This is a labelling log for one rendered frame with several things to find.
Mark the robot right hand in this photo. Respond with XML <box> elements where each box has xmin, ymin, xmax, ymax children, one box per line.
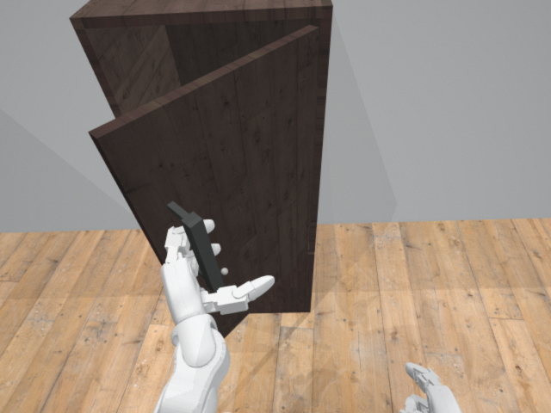
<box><xmin>399</xmin><ymin>362</ymin><xmax>462</xmax><ymax>413</ymax></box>

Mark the robot left forearm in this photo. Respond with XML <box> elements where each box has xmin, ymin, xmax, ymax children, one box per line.
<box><xmin>152</xmin><ymin>314</ymin><xmax>231</xmax><ymax>413</ymax></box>

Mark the handle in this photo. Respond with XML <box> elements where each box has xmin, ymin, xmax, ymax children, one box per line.
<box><xmin>167</xmin><ymin>201</ymin><xmax>224</xmax><ymax>293</ymax></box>

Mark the robot left hand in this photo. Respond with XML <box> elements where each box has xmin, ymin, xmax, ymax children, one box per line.
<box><xmin>161</xmin><ymin>219</ymin><xmax>275</xmax><ymax>326</ymax></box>

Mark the cupboard door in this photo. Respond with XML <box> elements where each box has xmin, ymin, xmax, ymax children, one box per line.
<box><xmin>88</xmin><ymin>25</ymin><xmax>319</xmax><ymax>339</ymax></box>

